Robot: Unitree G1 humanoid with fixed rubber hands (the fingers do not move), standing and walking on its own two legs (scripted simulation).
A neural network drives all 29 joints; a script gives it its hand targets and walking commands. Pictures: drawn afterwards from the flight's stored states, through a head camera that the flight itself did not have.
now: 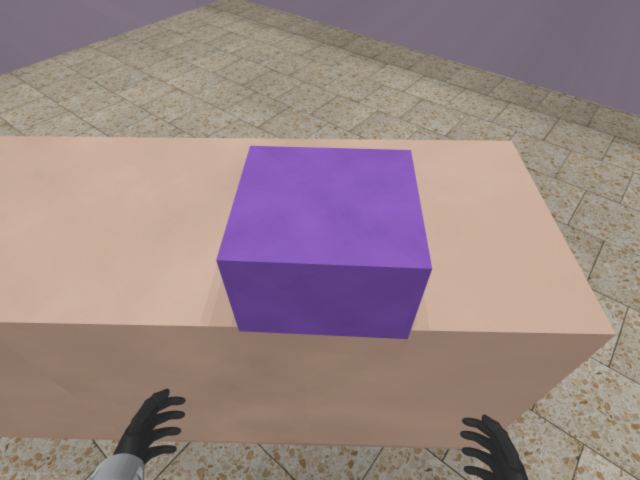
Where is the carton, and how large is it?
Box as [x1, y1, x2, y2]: [216, 146, 431, 338]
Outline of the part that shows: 250,146 216,259 239,330 407,338 431,270 431,264 410,150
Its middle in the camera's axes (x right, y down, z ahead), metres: +0.01 +0.00 +0.62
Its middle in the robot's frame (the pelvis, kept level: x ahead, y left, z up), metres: +0.47 -0.01 +0.01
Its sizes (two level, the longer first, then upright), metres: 0.266 0.245 0.180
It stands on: a pedestal, 0.69 m high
